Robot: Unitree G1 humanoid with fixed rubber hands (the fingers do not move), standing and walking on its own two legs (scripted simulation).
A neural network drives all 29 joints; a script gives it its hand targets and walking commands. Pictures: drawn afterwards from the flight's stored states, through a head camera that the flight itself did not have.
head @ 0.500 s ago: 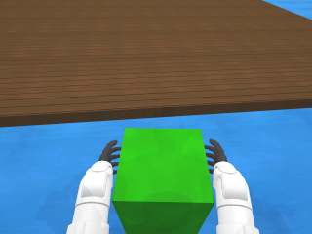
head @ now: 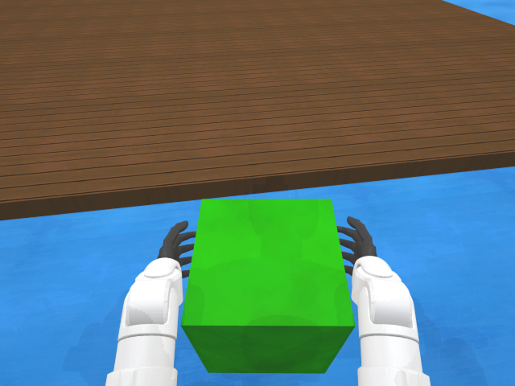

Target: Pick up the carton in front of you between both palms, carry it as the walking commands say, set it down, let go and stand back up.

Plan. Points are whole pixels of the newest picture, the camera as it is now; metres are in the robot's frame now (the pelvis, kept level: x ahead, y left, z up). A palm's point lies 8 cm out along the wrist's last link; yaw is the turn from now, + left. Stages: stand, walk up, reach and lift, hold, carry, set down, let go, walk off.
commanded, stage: carry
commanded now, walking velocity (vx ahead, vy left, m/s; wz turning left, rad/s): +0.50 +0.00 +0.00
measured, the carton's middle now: (266, 290) +0.29 +0.01 +0.00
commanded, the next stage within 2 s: none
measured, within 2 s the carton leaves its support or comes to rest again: neither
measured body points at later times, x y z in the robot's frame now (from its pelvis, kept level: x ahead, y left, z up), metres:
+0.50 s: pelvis +0.19 +0.03 +0.00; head +0.16 +0.02 +0.45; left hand +0.43 +0.18 +0.07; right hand +0.43 -0.12 +0.07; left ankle +0.18 +0.11 -0.74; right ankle +0.10 -0.08 -0.68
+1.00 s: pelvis +0.49 -0.02 +0.00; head +0.47 -0.03 +0.45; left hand +0.70 +0.15 +0.07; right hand +0.74 -0.15 +0.07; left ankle +0.45 +0.11 -0.67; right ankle +0.52 -0.09 -0.74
